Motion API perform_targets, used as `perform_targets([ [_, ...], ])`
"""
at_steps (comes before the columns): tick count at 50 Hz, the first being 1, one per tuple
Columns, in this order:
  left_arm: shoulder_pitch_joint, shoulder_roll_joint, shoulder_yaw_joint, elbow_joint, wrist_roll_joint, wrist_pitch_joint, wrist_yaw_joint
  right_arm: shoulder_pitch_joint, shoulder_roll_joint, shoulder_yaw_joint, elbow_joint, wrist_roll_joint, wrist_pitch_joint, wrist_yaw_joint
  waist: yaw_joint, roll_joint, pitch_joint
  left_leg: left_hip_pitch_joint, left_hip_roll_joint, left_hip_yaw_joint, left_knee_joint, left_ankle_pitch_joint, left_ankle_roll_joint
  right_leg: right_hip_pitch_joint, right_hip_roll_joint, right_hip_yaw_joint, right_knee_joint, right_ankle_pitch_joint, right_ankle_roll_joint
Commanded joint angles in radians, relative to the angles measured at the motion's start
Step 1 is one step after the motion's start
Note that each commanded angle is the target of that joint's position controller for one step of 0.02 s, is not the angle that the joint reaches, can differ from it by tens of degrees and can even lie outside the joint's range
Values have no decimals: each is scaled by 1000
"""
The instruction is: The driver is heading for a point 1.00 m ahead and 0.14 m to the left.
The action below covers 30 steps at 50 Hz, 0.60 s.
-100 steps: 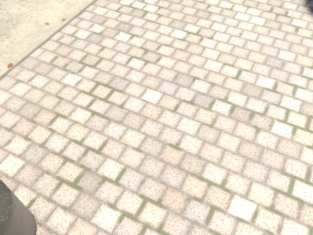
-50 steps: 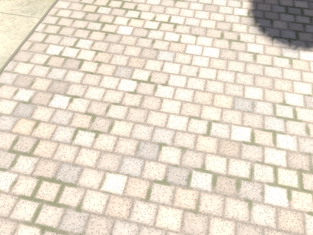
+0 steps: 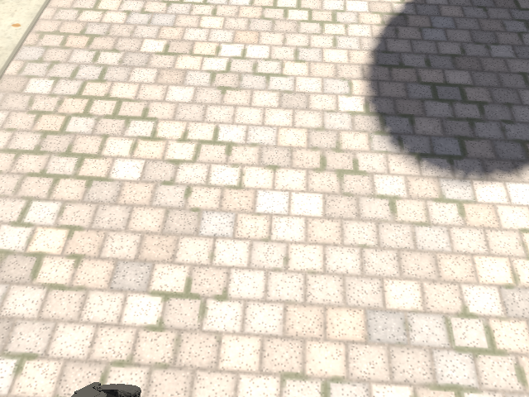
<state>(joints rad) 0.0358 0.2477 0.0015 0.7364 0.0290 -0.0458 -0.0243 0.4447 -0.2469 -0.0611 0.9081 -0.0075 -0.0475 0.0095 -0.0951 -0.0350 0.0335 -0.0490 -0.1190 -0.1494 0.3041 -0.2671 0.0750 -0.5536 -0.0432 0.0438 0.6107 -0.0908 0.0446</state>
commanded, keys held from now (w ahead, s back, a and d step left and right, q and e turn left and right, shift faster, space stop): w+q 0.42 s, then w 0.32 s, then w+e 0.26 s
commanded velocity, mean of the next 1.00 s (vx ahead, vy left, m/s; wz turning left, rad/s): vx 0.50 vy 0.00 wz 0.29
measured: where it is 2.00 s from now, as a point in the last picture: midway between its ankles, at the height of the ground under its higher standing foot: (188, 236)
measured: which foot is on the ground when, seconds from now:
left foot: down 0.00-0.08, up 0.10-0.58, down 0.60-1.00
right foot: up 0.00-0.06, down 0.08-0.60, up 0.62-1.00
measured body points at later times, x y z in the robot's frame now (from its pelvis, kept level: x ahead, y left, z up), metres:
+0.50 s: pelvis +0.24 +0.00 +0.00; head +0.28 +0.00 +0.44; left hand +0.15 +0.25 -0.13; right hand +0.51 -0.17 -0.10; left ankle +0.35 +0.15 -0.70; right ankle +0.16 -0.13 -0.74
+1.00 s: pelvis +0.48 +0.11 +0.00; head +0.50 +0.12 +0.45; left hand +0.53 +0.39 -0.13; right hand +0.56 -0.14 -0.13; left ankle +0.37 +0.14 -0.74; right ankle +0.68 +0.03 -0.69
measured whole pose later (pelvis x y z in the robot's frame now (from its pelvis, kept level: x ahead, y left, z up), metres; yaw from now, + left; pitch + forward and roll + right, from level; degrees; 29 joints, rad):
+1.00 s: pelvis +0.48 +0.11 +0.00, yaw +16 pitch +0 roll +1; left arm 0.18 0.25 0.04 0.84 0.03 -0.01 -0.04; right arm 0.39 -0.24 -0.04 0.93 -0.02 -0.09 0.00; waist -0.03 -0.04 0.03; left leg 0.08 -0.09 0.13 0.16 -0.25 0.08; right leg -0.66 -0.07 0.00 0.78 -0.01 -0.03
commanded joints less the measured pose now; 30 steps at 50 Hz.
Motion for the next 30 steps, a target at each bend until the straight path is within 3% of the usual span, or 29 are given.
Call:
perform_targets([
  [1,-22,108,29,-78,-7,-26,8,-22,-195,-49,-70,-9,-6,-12,61,128,-18,-73,253,-223,23,388,102,157,44,-15,-75,-47,-20],
  [2,43,121,35,-60,-8,-33,14,-47,-203,-53,-80,-8,-6,-12,94,122,-36,-100,242,-234,76,400,87,259,58,-20,-118,-72,-33],
  [3,146,146,46,-30,-1,-44,25,-59,-195,-51,-86,-3,-11,-8,144,77,-84,-144,191,-208,202,406,63,416,50,-10,-182,-71,-57],
  [4,283,218,66,-18,20,-56,42,-64,-139,-36,-110,10,-20,0,201,-39,-199,-231,122,-124,449,280,33,610,-131,165,-237,-224,-107],
  [5,333,300,84,-23,34,-43,52,-12,-56,-17,-146,32,-20,-2,185,-230,-270,-497,-17,22,691,-217,2,800,-361,531,-341,-408,-176],
  [6,302,279,88,-14,20,-26,49,40,-121,-25,-137,5,-4,-8,130,-218,-242,-601,40,52,830,-280,10,735,-407,699,-363,-493,-233],
  [7,243,175,67,-33,12,-22,43,0,-143,-30,-114,-10,7,-5,119,-67,-129,-614,97,40,875,-192,12,630,-359,574,-369,-495,-222],
  [8,205,123,54,-33,6,-26,38,-52,-125,-27,-117,-13,9,6,115,-16,-54,-596,125,50,852,-120,0,535,-299,415,-389,-355,-205],
  [9,192,105,48,-30,8,-30,38,-74,-112,-26,-121,-17,15,15,104,-42,-33,-573,148,63,826,-85,-11,489,-256,301,-408,-233,-182],
  [11,222,104,49,-5,1,-46,38,-93,-107,-25,-129,-31,35,31,95,-84,-24,-560,164,83,823,-44,-30,463,-211,166,-418,-31,-171],
  [13,255,113,55,13,-9,-60,33,-138,-97,-23,-153,-28,46,41,91,-70,-37,-592,169,89,826,0,-39,484,-214,97,-423,108,-182],
  [18,305,118,63,49,-10,-60,29,-297,-80,-9,-213,-28,51,62,110,-51,5,-688,187,119,700,140,-62,513,-208,-52,-457,198,-195],
  [21,317,128,67,65,-9,-58,29,-393,-60,7,-246,-26,45,74,127,-53,31,-624,186,168,517,235,-49,501,-192,-138,-458,207,-179],
  [25,391,151,71,113,-8,-46,31,-471,-59,18,-277,-35,40,72,148,-52,56,-533,149,228,346,157,4,560,-222,-176,-426,317,-170],
  [27,408,173,73,136,-8,-34,33,-442,-70,14,-269,-42,34,59,127,-65,32,-441,99,258,296,66,43,607,-231,-202,-324,583,-164],
  [28,412,187,74,146,-7,-27,34,-373,-82,7,-247,-46,28,51,93,-70,-12,-349,64,267,267,34,66,622,-231,-217,-212,727,-160],
  [29,408,187,70,150,-13,-19,35,-229,-96,-3,-196,-53,17,41,26,-43,-93,-162,30,271,187,77,90,582,-208,-253,-31,741,-144],
  [30,403,162,59,131,-16,-20,35,-67,-149,-24,-145,-66,8,27,-39,4,-200,107,123,151,179,60,124,403,-180,-260,202,506,-125],
])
